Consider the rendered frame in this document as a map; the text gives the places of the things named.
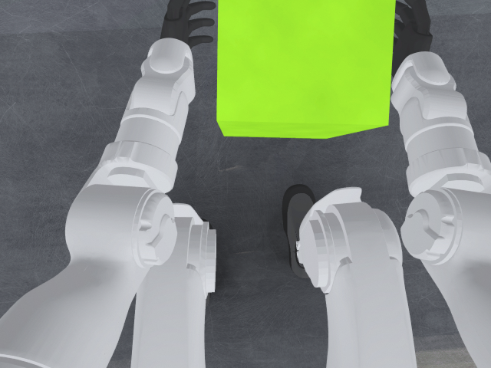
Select carton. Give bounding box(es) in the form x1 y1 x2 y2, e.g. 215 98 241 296
216 0 396 139

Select robot left hand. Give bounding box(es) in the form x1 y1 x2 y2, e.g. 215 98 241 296
160 0 216 50

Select robot right hand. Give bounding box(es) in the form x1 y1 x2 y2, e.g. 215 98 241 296
391 0 433 77

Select robot right thigh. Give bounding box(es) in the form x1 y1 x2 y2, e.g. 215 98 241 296
304 202 417 368

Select left robot upper arm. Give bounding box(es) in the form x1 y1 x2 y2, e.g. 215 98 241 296
0 184 177 368

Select robot left shin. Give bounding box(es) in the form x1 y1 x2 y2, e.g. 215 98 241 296
173 203 208 295

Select robot left forearm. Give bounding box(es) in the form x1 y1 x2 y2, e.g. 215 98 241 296
65 38 196 250

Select right robot upper arm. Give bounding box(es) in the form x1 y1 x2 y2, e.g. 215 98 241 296
400 187 491 368

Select robot right forearm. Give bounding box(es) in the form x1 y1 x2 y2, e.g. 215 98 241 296
390 51 491 198

